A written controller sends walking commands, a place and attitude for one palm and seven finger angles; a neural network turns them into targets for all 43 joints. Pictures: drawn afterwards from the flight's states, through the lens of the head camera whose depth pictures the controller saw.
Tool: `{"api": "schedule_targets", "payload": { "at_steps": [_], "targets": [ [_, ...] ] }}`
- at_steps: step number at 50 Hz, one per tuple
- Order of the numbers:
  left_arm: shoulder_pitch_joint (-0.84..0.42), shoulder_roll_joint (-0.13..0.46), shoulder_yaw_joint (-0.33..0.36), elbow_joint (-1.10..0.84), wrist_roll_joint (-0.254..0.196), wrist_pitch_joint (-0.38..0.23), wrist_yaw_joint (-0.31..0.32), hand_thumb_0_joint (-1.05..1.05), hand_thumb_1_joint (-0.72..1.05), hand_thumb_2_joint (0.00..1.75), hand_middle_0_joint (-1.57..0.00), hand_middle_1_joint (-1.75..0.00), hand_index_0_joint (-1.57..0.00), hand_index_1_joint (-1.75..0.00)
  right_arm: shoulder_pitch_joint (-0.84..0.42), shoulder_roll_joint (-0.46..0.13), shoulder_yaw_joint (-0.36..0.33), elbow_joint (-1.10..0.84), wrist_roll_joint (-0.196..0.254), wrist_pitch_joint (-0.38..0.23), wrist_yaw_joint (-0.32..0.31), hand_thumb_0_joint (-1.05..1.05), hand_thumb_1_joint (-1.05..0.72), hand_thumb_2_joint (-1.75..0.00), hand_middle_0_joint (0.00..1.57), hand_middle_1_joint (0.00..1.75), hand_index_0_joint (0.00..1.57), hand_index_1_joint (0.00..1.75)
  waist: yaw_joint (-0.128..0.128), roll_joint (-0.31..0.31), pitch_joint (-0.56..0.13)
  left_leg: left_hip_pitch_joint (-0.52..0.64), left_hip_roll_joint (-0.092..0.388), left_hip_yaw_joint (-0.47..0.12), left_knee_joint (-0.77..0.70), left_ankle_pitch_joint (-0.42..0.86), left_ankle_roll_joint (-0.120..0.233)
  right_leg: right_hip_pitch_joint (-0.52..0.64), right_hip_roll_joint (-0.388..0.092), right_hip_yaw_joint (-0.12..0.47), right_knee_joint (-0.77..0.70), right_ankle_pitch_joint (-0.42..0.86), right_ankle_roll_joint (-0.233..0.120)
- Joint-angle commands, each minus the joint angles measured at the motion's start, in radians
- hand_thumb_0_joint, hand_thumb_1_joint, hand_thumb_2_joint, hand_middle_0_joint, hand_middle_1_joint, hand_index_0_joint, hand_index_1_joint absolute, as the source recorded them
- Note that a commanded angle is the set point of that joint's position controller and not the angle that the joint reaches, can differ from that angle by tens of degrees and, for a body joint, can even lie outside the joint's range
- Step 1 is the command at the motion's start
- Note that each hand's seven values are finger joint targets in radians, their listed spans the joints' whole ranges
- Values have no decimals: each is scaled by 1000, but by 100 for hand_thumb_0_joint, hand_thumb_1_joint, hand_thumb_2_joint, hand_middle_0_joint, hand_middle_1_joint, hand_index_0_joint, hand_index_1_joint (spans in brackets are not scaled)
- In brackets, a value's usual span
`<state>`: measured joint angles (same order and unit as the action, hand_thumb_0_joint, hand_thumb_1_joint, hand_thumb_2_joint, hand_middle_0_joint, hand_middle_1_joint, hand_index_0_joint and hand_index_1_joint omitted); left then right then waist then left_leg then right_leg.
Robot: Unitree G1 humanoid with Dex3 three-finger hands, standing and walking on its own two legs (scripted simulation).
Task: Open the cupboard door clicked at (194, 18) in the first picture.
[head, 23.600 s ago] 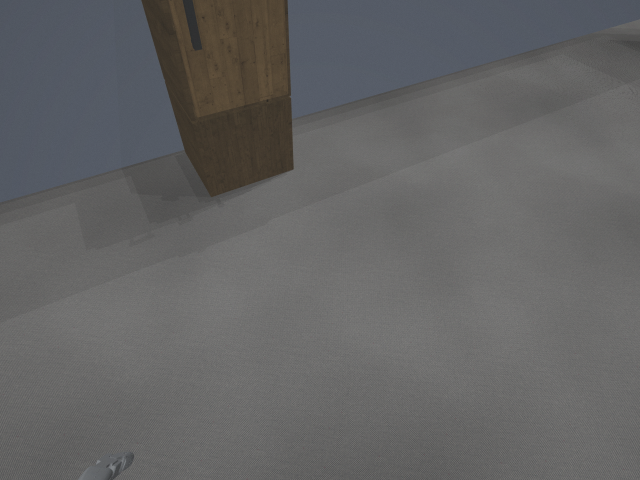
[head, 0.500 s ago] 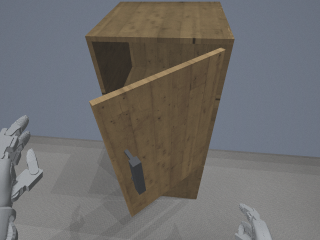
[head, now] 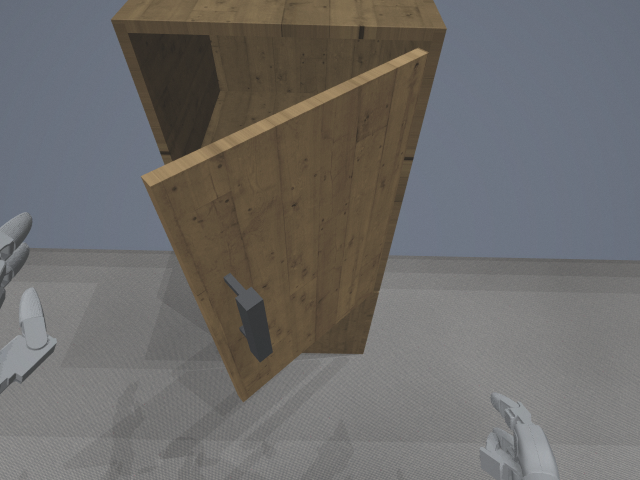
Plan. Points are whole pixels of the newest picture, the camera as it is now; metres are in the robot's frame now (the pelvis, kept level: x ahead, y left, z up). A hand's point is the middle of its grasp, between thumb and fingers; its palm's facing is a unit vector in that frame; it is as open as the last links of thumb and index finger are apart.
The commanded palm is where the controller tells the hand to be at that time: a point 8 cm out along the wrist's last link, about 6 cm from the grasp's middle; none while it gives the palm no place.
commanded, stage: step back with the hand held close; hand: left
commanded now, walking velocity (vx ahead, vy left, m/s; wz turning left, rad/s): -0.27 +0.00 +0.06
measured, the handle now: (247, 318) +0.32 +0.12 -0.01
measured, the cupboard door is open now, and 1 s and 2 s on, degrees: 43 43 43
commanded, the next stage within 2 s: stop stepping back and stand still in 0.68 s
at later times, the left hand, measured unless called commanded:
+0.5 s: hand out of the picture +0.10 +0.31 +0.16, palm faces +0.50 -0.72 -0.47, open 7.4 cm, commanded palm +0.03 +0.33 +0.18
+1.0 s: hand out of the picture -0.01 +0.31 +0.15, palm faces +0.51 -0.78 -0.35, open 7.4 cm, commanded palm -0.07 +0.34 +0.18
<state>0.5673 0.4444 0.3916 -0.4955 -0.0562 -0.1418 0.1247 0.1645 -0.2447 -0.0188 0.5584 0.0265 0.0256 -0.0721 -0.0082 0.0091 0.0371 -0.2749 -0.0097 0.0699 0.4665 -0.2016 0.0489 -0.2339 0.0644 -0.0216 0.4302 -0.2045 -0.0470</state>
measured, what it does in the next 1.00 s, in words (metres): walks backwards: right foot, then left foot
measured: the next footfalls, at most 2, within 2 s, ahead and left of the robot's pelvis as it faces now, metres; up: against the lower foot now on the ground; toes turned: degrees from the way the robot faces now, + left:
right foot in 0.54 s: -0.18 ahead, -0.09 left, +0.00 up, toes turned +3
left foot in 0.98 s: -0.14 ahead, +0.14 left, +0.00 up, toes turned +3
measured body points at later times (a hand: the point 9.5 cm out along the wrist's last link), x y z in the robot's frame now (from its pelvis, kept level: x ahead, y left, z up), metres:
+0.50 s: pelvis -0.09 +0.03 -0.01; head -0.05 +0.05 +0.44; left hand +0.06 +0.34 +0.18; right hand +0.11 -0.18 -0.09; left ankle +0.03 +0.09 -0.74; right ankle -0.19 -0.10 -0.73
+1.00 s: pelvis -0.19 +0.03 -0.01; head -0.20 +0.06 +0.44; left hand -0.04 +0.35 +0.17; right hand -0.04 -0.24 -0.08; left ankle -0.18 +0.14 -0.74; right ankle -0.22 -0.10 -0.74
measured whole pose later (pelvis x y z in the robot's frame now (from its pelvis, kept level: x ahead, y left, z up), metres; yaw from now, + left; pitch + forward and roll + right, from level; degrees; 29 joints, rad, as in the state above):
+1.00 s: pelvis -0.19 +0.03 -0.01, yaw +3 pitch +1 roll -3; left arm 0.50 0.39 0.40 -0.47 -0.03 -0.19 0.16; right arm 0.28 -0.27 -0.02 0.65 0.01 -0.07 -0.09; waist 0.00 -0.04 -0.07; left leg -0.33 0.03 -0.02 0.59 -0.29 0.00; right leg -0.22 0.04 -0.01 0.52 -0.33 0.00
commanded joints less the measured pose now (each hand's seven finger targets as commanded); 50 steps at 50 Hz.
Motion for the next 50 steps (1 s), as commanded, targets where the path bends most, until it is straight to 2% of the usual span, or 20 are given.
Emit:
{"api": "schedule_targets", "payload": {
  "at_steps": [1, 9, 14, 20, 24, 25, 28, 30, 31, 33, 36, 37, 38, 39, 40, 41, 43, 46, 48, 50],
  "targets": [
    [31, 169, 156, -225, -2, -65, 39, 0, 90, 90, -20, -30, -20, -30, -88, -111, -40, -170, -5, -58, -12, 0, -90, -90, 20, 30, 20, 30, 19, 69, -208, 34, 106, -148, -39, 246, 5, 90, -130, 127, 3, 332, 42],
    [-6, 153, 158, -208, 26, -89, 46, 0, 90, 90, -20, -30, -20, -30, -65, -132, -37, -181, -14, -82, -14, 0, -90, -90, 20, 30, 20, 30, 9, 66, -80, -279, 149, -237, -163, -330, 49, 123, -90, 145, 28, -63, 37],
    [-84, 137, 157, -229, 57, -101, 47, 0, 90, 90, -20, -30, -20, -30, -62, -140, -39, -180, -25, -110, -18, 0, -90, -90, 20, 30, 20, 30, 17, 142, -84, -464, 233, -337, -312, -564, 80, 261, -14, 69, 250, -65, 55],
    [-94, 151, 175, -252, 58, -112, 39, 0, 90, 90, -20, -30, -20, -30, -60, -121, -43, -158, -42, -141, -5, 0, -90, -90, 20, 30, 20, 30, 18, 151, -80, -405, 272, -357, -336, -477, 96, 218, 11, 58, 341, -158, 46],
    [-83, 123, 130, -267, 16, -124, 31, 0, 90, 90, -20, -30, -20, -30, -59, -105, -38, -112, -41, -159, 13, 0, -90, -90, 20, 30, 20, 30, 17, 114, -150, -62, 224, -301, -284, -218, 2, 44, 3, 47, 68, -232, 12],
    [-70, 128, 134, -270, 10, -130, 34, 0, 90, 90, -20, -30, -20, -30, -53, -101, -40, -94, -42, -159, 15, 0, -90, -90, 20, 30, 20, 30, 16, 137, -188, 38, 214, -279, -241, -78, -21, 20, -16, 65, -12, -177, 3],
    [-100, 167, 149, -293, -10, -158, 32, 0, 90, 90, -20, -30, -20, -30, -63, -88, -41, -70, -30, -141, 22, 0, -90, -90, 20, 30, 20, 30, 22, 24, -344, 318, 151, -135, -10, 392, -44, -75, -109, 156, -93, 135, 5],
    [-106, 201, 172, -338, -13, -164, 35, 0, 90, 90, -20, -30, -20, -30, -77, -79, -41, -78, -11, -140, 13, 0, -90, -90, 20, 30, 20, 30, 18, -57, -443, 411, 126, -79, 39, 517, -7, -53, -102, 95, -13, 414, 85],
    [-59, 222, 207, -327, -19, -152, 32, 0, 90, 90, -20, -30, -20, -30, -85, -93, -44, -98, -4, -141, 10, 0, -90, -90, 20, 30, 20, 30, 17, -42, -453, 414, 140, -92, 42, 548, 17, -59, -81, 84, 30, 414, 112],
    [8, 234, 237, -324, -31, -138, 22, 0, 90, 90, -20, -30, -20, -30, -126, -95, -37, -133, -8, -136, 15, 0, -90, -90, 20, 30, 20, 30, 32, 88, -412, 358, 176, -140, -20, 488, 44, -85, -38, 68, 86, 125, 104],
    [64, 224, 250, -275, -47, -121, 14, 0, 90, 90, -20, -30, -20, -30, -174, -92, -31, -144, -30, -130, 21, 0, -90, -90, 20, 30, 20, 30, 38, 235, -226, 21, 217, -191, -235, -38, 11, -18, -10, 40, 94, -280, 30],
    [65, 228, 257, -253, -50, -117, 15, 0, 90, 90, -20, -30, -20, -30, -176, -99, -33, -147, -33, -121, 19, 0, -90, -90, 20, 30, 20, 30, 33, 234, -160, -108, 208, -187, -240, -218, -17, 8, -21, 66, 56, -310, 1],
    [67, 232, 259, -226, -51, -115, 17, 0, 90, 90, -20, -30, -20, -30, -160, -93, -36, -142, -31, -109, 18, 0, -90, -90, 20, 30, 20, 30, 23, 137, -125, -129, 154, -147, -112, -267, -53, -68, -83, 154, -47, -388, -40],
    [54, 225, 229, -213, -45, -116, 20, 0, 90, 90, -20, -30, -20, -30, -123, -82, -41, -125, -18, -101, 17, 0, -90, -90, 20, 30, 20, 30, 6, -60, -94, 35, 52, -79, 226, -184, -103, -359, -244, 350, -268, -570, -95],
    [22, 234, 218, -245, -41, -114, 26, 0, 90, 90, -20, -30, -20, -30, -91, -87, -56, -104, -14, -105, 19, 0, -90, -90, 20, 30, 20, 30, 14, -229, -82, 132, -31, -104, 583, -197, -123, -591, -421, 500, -404, -659, -158],
    [8, 203, 197, -202, -19, -110, 34, 0, 90, 90, -20, -30, -20, -30, -85, -90, -56, -85, -28, -100, 21, 0, -90, -90, 20, 30, 20, 30, 7, -212, 13, -32, -18, -151, 767, -196, -103, -569, -426, 447, -375, -549, -177],
    [-33, 167, 165, -158, -1, -90, 25, 0, 90, 90, -20, -30, -20, -30, -75, -68, -29, -96, -23, -108, 17, 0, -90, -90, 20, 30, 20, 30, -16, -140, 5, -161, 40, -130, 651, -137, -79, -348, -295, 226, -226, -195, -93],
    [-199, 155, 101, -134, 25, -97, 42, 0, 90, 90, -20, -30, -20, -30, -102, -88, -11, -87, -23, -144, -36, 0, -90, -90, 20, 30, 20, 30, 0, -23, 56, -57, 50, -83, 175, -161, -47, -205, -218, 157, -128, -34, -47],
    [-213, 122, 71, -164, 34, -102, 53, 0, 90, 90, -20, -30, -20, -30, -42, -104, -12, -67, -22, -181, -44, 0, -90, -90, 20, 30, 20, 30, 0, 87, -24, 53, 47, -90, -113, -22, -29, -65, -157, 145, -13, 84, -3],
    [-201, 175, 103, -261, 41, -116, 66, 0, 90, 90, -20, -30, -20, -30, -18, -125, -25, -91, -15, -209, -44, 0, -90, -90, 20, 30, 20, 30, 25, 193, -156, 209, 211, -242, -67, 362, 16, -76, -88, 74, 112, 53, 49]
  ]
}}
